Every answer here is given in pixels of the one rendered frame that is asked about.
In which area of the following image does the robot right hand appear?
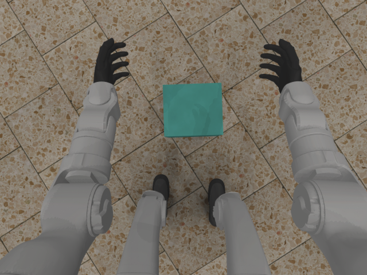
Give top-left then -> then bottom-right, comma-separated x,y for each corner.
259,39 -> 302,93

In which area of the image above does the left robot thigh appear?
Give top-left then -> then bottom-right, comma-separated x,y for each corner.
116,196 -> 167,275

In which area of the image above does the right robot shin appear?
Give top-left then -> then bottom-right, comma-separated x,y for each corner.
213,192 -> 246,221

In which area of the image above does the right robot forearm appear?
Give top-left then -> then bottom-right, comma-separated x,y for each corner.
278,81 -> 367,192

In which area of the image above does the right robot upper arm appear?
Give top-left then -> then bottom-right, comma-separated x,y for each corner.
291,179 -> 367,275

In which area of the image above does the robot left hand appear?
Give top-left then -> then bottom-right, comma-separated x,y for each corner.
93,38 -> 129,85

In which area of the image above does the carton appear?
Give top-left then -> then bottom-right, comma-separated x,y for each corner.
163,82 -> 223,138

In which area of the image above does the left robot upper arm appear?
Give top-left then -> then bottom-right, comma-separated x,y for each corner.
0,183 -> 113,275

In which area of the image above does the left robot forearm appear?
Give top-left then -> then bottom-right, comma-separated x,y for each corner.
40,81 -> 121,228

